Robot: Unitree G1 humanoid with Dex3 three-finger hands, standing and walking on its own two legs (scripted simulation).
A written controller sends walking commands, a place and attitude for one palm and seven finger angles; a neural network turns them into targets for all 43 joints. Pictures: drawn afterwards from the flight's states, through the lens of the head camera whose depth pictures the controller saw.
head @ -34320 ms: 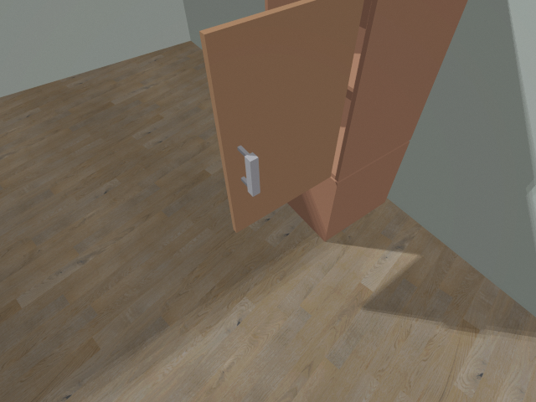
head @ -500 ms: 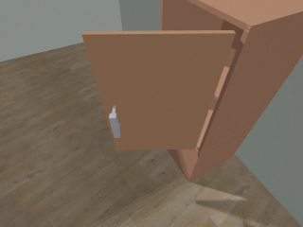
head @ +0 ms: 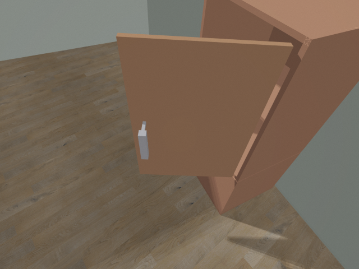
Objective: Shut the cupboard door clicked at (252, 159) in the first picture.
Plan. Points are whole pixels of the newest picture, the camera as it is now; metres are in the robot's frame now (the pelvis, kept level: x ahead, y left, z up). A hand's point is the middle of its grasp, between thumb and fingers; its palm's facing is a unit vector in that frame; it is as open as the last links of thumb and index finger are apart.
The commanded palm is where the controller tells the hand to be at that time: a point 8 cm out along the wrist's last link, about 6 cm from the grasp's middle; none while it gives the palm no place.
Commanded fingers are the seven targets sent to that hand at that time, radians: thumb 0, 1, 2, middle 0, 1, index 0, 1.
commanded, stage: look again from close up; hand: left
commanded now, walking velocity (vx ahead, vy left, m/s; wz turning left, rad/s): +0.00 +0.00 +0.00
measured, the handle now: (144, 140) +0.50 +0.15 -0.08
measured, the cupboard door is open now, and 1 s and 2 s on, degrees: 63 63 63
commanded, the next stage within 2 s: shuffle to correct the standing spot in 0.32 s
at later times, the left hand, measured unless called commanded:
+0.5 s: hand out of the picture +0.01 +0.16 -0.18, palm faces -0.01 -0.98 -0.19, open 7.4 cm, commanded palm none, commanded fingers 0.00 0.90 0.90 -0.20 -0.30 -0.20 -0.30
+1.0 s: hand out of the picture +0.03 +0.10 -0.18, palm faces +0.03 -0.99 -0.16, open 7.4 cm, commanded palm none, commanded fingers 0.00 0.90 0.90 -0.20 -0.30 -0.20 -0.30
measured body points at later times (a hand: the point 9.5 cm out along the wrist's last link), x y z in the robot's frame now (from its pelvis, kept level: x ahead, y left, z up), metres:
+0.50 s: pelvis +0.01 -0.02 +0.00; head +0.02 -0.01 +0.45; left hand +0.01 +0.21 -0.16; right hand +0.03 -0.25 -0.15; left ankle +0.03 +0.05 -0.74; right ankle -0.02 -0.18 -0.74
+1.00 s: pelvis +0.05 -0.06 +0.00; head +0.08 -0.05 +0.45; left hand +0.03 +0.15 -0.16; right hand +0.08 -0.29 -0.16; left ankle +0.03 +0.05 -0.74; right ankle -0.02 -0.18 -0.74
